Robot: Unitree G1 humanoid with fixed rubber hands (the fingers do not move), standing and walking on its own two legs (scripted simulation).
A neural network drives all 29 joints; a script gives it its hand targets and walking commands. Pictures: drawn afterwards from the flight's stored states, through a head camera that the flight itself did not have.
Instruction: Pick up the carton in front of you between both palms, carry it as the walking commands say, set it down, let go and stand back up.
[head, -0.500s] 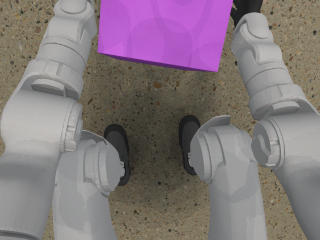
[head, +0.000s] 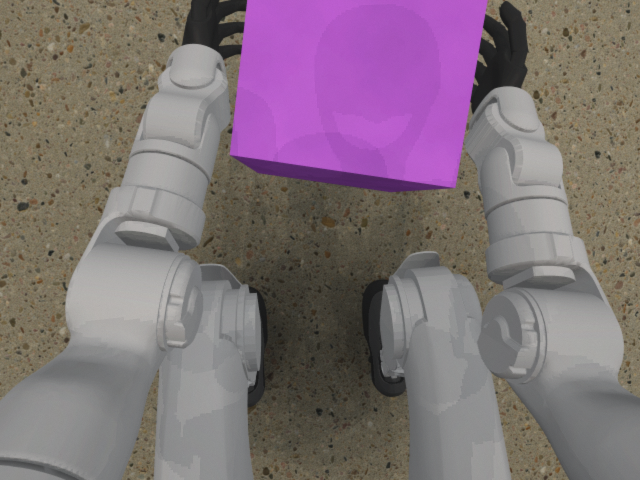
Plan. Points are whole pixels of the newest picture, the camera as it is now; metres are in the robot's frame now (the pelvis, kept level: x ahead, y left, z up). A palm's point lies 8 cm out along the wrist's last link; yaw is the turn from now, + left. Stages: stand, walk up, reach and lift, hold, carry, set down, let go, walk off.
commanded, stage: reach and lift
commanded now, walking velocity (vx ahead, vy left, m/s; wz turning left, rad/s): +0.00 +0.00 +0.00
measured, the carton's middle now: (344, 96) +0.52 -0.04 -0.18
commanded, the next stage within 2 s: none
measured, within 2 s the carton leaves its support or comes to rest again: neither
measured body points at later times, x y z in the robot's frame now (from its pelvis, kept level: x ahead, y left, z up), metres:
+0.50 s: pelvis +0.00 +0.00 +0.12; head +0.25 +0.00 +0.50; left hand +0.52 +0.11 +0.06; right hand +0.48 -0.19 +0.06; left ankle +0.11 +0.12 -0.34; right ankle +0.12 -0.13 -0.34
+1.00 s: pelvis +0.05 +0.00 +0.26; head +0.19 +0.00 +0.69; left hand +0.46 +0.13 +0.22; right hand +0.44 -0.17 +0.23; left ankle +0.11 +0.12 -0.34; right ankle +0.11 -0.13 -0.34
